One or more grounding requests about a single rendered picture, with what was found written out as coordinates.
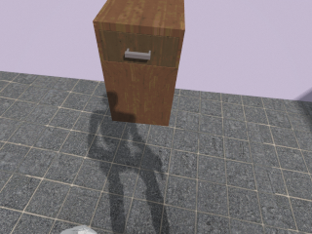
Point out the cabinet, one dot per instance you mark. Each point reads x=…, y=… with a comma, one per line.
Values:
x=141, y=93

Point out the drawer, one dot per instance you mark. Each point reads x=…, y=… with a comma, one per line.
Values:
x=162, y=48

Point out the handle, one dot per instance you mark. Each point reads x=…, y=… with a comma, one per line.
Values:
x=137, y=55

